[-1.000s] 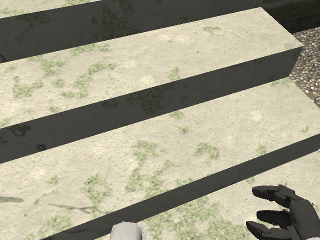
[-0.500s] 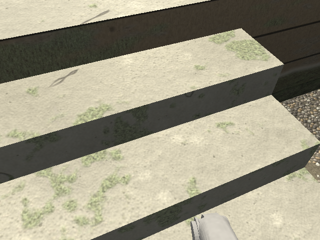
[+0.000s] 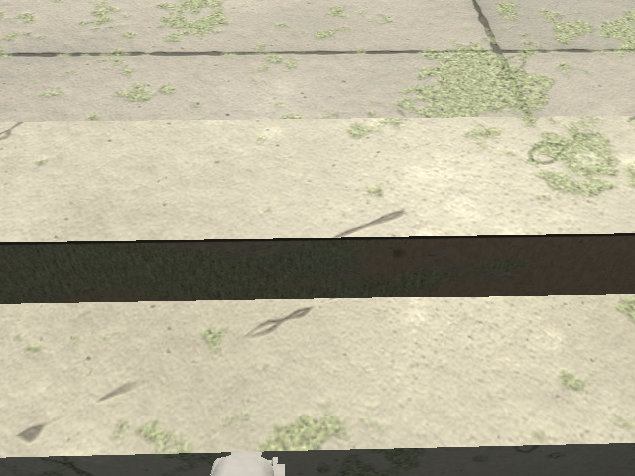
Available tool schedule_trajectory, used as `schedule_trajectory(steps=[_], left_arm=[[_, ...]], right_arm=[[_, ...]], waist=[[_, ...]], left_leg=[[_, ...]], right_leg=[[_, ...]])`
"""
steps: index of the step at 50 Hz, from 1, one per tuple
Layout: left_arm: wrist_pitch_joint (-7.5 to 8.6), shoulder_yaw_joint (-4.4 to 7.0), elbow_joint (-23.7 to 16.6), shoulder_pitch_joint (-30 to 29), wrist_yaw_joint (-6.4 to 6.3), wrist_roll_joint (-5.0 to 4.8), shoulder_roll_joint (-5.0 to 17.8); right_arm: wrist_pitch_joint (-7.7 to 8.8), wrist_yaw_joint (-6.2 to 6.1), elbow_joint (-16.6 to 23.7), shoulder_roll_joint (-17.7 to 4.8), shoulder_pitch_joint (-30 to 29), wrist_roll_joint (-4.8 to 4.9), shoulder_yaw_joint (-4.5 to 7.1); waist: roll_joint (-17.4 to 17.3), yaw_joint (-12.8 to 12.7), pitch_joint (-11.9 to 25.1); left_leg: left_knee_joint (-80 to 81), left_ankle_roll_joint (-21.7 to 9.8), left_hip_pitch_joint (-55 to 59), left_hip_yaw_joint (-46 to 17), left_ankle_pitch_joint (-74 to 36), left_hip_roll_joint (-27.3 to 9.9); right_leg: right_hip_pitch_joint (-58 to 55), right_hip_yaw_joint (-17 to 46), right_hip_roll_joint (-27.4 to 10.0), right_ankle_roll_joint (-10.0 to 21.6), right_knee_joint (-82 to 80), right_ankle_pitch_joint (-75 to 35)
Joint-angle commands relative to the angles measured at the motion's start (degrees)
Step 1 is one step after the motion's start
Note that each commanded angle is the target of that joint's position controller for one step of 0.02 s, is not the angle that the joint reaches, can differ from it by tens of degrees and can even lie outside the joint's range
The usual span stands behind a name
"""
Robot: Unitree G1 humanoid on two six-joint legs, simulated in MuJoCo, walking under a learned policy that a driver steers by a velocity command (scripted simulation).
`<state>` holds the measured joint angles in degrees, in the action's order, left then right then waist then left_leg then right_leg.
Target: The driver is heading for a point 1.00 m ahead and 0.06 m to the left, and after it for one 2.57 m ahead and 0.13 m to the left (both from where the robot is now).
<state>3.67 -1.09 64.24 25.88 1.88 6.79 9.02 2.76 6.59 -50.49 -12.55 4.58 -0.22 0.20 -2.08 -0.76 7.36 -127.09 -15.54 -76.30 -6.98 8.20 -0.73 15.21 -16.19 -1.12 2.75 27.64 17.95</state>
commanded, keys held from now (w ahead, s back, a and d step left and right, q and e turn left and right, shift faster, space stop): w+q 0.26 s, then w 0.74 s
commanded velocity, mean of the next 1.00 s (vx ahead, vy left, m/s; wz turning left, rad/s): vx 0.50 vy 0.00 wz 0.29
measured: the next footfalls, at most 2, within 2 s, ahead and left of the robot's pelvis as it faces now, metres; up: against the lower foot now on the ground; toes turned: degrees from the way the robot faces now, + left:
left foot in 0.20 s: +0.29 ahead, +0.12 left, +0.17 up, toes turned +9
right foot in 0.68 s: +0.59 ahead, -0.06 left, +0.34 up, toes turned +12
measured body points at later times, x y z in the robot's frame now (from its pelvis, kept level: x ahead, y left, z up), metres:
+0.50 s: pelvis +0.29 +0.03 +0.15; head +0.29 +0.01 +0.60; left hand +0.40 +0.28 +0.05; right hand +0.23 -0.19 +0.00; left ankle +0.25 +0.12 -0.56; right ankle +0.37 -0.10 -0.26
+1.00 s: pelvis +0.57 +0.01 +0.33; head +0.56 +0.00 +0.78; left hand +0.42 +0.18 +0.17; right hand +0.76 -0.17 +0.20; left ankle +0.60 +0.20 -0.11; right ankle +0.55 -0.06 -0.40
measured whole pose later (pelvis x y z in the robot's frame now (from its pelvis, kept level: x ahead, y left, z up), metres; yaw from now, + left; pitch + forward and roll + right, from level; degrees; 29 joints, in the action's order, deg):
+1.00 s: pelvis +0.57 +0.01 +0.33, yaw +15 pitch +5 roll -1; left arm 3.2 -0.9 67.4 28.6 3.2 6.3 8.1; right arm 3.7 4.6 -55.0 -12.2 7.3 -1.9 -0.5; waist -2.0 -2.2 7.9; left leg -115.3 -14.1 -75.1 -10.2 -0.6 0.8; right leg 19.3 -5.8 3.3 5.1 36.1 21.9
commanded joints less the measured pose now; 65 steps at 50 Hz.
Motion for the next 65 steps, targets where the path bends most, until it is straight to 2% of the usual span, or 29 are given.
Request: schedule_trajectory(steps=[1,4,6,8,11,12,13,14,15,18,20,23,26,28,30,33,34,35,36,37,39,41,43,47,53,57,62,64,65], left_arm=[[1.07,-1.80,-0.5,-1.0,1.08,2.55,-1.1],[1.44,-2.35,0.6,6.6,1.12,3.18,0.1],[0.96,-2.23,0.9,7.1,2.95,0.86,1.3],[3.75,-0.48,-2.0,1.1,3.85,-2.29,10.5],[4.31,2.03,-1.9,1.1,3.80,-3.37,17.1],[4.27,1.68,-2.5,6.2,3.98,1.46,12.4],[3.26,1.48,-3.8,3.8,6.11,2.22,12.0],[1.46,2.20,-4.7,-0.6,7.94,-1.73,8.5],[1.11,2.30,-5.6,-4.5,7.23,-5.19,5.5],[1.10,0.41,-11.1,-12.8,3.85,-2.39,-0.3],[-0.71,-0.13,-10.9,-10.8,2.52,-2.97,-0.4],[-1.10,-0.94,-12.8,-16.3,2.25,-5.28,0.6],[-0.32,-2.66,-20.1,-29.6,0.77,-4.83,0.7],[-1.11,-2.33,-24.7,-37.6,0.06,-5.30,4.6],[-2.71,-3.15,-25.2,-39.1,1.54,-4.12,1.4],[-3.72,-1.54,-25.0,-33.7,3.27,-4.12,5.5],[-2.91,-0.57,-24.1,-29.5,3.18,-4.73,7.3],[-2.01,0.95,-19.8,-17.5,2.79,-4.07,10.7],[-2.19,1.40,-16.1,-5.3,2.31,-3.66,12.3],[-2.85,2.67,-13.8,5.3,0.64,-1.77,15.6],[0.37,3.15,-10.3,-1.7,-0.08,-3.41,14.8],[0.25,1.06,-7.4,-10.6,-0.08,-3.58,3.6],[0.06,-0.43,-5.7,-15.7,0.01,-3.56,-2.4],[1.06,0.42,-3.6,-10.8,1.69,-1.15,0.4],[1.27,-1.36,4.1,7.6,1.22,2.25,-1.1],[1.72,-2.77,5.1,15.8,3.51,0.34,-1.9],[4.98,-0.64,0.7,10.8,4.22,-4.45,9.2],[4.29,2.74,-0.3,7.7,4.11,-3.58,15.2],[4.80,2.13,-0.6,13.3,4.25,-1.10,8.9]], right_arm=[[0.27,-1.12,5.4,4.5,-6.8,0.84,-3.55],[-1.34,-1.45,8.8,0.8,-15.4,-0.24,-3.01],[-4.67,-1.25,12.3,3.1,-24.7,-0.88,-4.03],[-5.89,-0.01,12.8,2.7,-17.7,0.61,-3.05],[-4.41,-1.37,8.2,-2.1,-2.3,0.32,-0.29],[-3.59,-3.36,5.2,-5.7,8.0,1.41,0.96],[-4.40,-4.80,0.8,-8.1,23.2,0.39,2.22],[-4.36,-4.08,-3.3,-12.5,32.4,-1.83,3.64],[-2.68,-4.90,-5.7,-12.8,31.6,-3.66,4.95],[0.44,-2.95,-10.1,1.2,16.3,-1.76,1.15],[1.22,-1.79,-9.5,6.7,6.2,-2.37,-1.23],[2.27,-2.90,-10.5,3.8,12.1,-5.06,-1.12],[2.27,-3.60,-15.3,3.1,23.1,-8.35,-2.14],[3.32,-2.56,-14.4,-0.3,25.4,-7.15,-1.88],[3.66,-0.79,-7.3,-2.4,17.6,-2.71,-1.87],[5.71,-0.53,-7.7,-12.0,21.2,0.57,1.12],[5.76,0.05,-9.5,-13.3,22.8,-0.45,2.32],[5.58,0.18,-10.3,-8.4,26.8,-3.09,2.30],[5.17,1.14,-10.5,-1.5,32.2,-4.58,1.16],[3.20,1.66,-10.0,-1.2,23.9,-3.50,2.03],[3.16,-0.77,-8.7,-1.3,14.7,-0.50,2.94],[2.94,-2.44,-6.0,0.2,10.9,-1.75,1.38],[1.64,-3.20,-6.1,2.9,11.1,-1.70,0.10],[1.07,-1.83,-4.6,1.4,6.4,-1.52,-1.02],[0.81,-2.89,3.4,3.4,-9.1,-0.96,-4.07],[-3.55,-2.76,11.9,4.3,-26.1,-2.12,-4.38],[-3.89,-0.56,12.6,1.1,-23.2,-2.73,-1.99],[-2.60,-0.83,9.6,1.0,-10.1,-2.45,-1.37],[-2.12,-1.31,6.4,-1.7,-0.5,-1.32,-0.91]], waist=[[1.8,2.2,-5.9],[6.0,-1.3,-2.8],[6.0,-2.2,-5.8],[10.0,6.3,-1.5],[15.4,9.7,0.7],[8.6,8.2,12.8],[1.7,13.1,20.1],[-4.8,14.3,14.3],[-2.8,13.1,3.7],[1.4,0.6,-1.7],[4.6,-6.0,-2.9],[-2.8,-3.0,-3.6],[3.6,0.2,-4.2],[1.7,2.3,-4.2],[-4.7,0.0,-6.5],[-5.8,-2.5,-1.9],[-9.0,-2.8,1.1],[-1.2,-2.3,11.0],[12.4,-4.4,22.9],[19.7,-12.1,15.1],[15.8,-6.9,-3.0],[1.5,-0.5,-1.4],[0.0,3.6,-2.1],[2.5,3.7,-4.8],[4.0,-1.3,-8.0],[8.5,-4.9,-8.4],[12.9,2.4,-3.6],[15.2,6.5,2.9],[5.6,5.1,15.0]], left_leg=[[0.2,-5.0,-14.2,0.2,0.2,-1.0],[19.1,-1.3,-9.0,7.6,-7.4,-3.5],[33.3,1.0,-1.9,13.2,6.3,-5.8],[39.9,3.9,30.3,19.0,2.5,1.7],[68.7,6.2,38.2,19.6,12.7,10.9],[61.2,-0.2,63.7,4.6,-10.7,7.6],[82.1,-4.2,80.5,-15.3,-3.7,2.0],[101.4,-7.3,79.8,-38.4,7.6,-6.6],[103.9,-2.8,72.7,-40.4,14.9,-8.7],[99.0,-1.6,58.1,-22.7,9.6,-5.7],[101.4,0.9,47.8,-11.0,1.5,-4.0],[107.2,0.4,44.9,-8.5,4.3,-4.3],[106.7,3.9,55.8,-9.3,8.3,-6.5],[112.0,4.7,51.4,-7.1,7.1,-6.7],[125.1,1.2,27.0,-3.6,1.7,-8.0],[113.3,-1.0,60.2,-2.2,-59.8,-12.3],[106.3,0.2,70.5,-0.5,-73.7,-12.5],[89.3,5.0,65.1,2.1,-70.1,-7.6],[76.1,6.2,44.3,-2.8,-37.2,0.4],[52.0,7.9,25.6,-10.6,-3.8,8.0],[24.8,6.6,12.3,-12.8,-11.2,7.1],[16.1,3.4,12.4,-11.1,-13.6,5.0],[16.0,1.4,9.8,-12.0,-12.8,3.7],[14.3,1.9,2.2,-2.7,-11.4,1.5],[5.9,-1.8,-20.0,1.7,-5.1,-0.9],[28.8,3.8,-5.7,13.8,-6.9,-6.2],[53.2,6.3,24.8,22.0,16.9,4.2],[61.1,4.7,37.0,17.0,10.6,4.6],[60.6,-1.0,64.3,3.5,-3.9,0.6]], right_leg=[[-7.3,10.4,-13.5,8.4,-16.1,-7.4],[-10.3,5.8,-12.3,8.2,-19.4,-11.3],[-9.6,5.1,-17.5,9.8,-27.2,-21.9],[2.4,-1.3,-16.6,12.1,-21.9,-85.7],[-18.6,-1.6,-19.3,11.4,-3.5,-104.4],[-1.4,1.7,-16.6,7.6,14.5,-97.7],[12.9,6.4,-10.3,5.5,31.0,-60.4],[29.1,16.8,1.4,3.1,62.1,-17.5],[42.2,29.4,3.6,4.6,81.1,-21.5],[53.8,30.8,3.8,9.7,94.7,-19.2],[53.3,24.7,-1.0,11.3,90.9,-17.6],[56.8,19.5,-0.6,9.2,103.5,-3.9],[69.5,21.7,-3.1,12.1,96.6,-3.1],[60.0,20.4,-7.3,7.8,74.4,-9.1],[24.9,9.3,-4.1,2.4,65.2,-1.1],[27.0,3.1,4.2,1.2,43.6,5.2],[25.1,4.9,5.5,3.3,36.1,8.2],[7.1,16.6,1.5,9.4,35.7,-18.4],[-15.2,44.9,-6.6,18.0,16.5,-2.4],[-17.6,72.2,-13.4,19.5,-3.3,22.8],[0.2,62.9,-12.1,12.6,-2.6,31.6],[8.5,52.2,-12.3,11.1,-0.4,15.8],[11.5,41.8,-10.2,8.1,-2.8,6.2],[9.8,25.1,-6.2,6.6,-7.6,-0.3],[-8.5,26.2,-9.6,8.6,-11.3,-4.2],[-2.1,24.2,-13.3,10.3,-22.8,-17.3],[-11.6,16.0,-14.5,9.9,-16.7,-80.7],[-20.5,13.8,-15.3,6.3,-4.4,-102.9],[-2.3,18.2,-11.4,3.6,7.5,-92.8]])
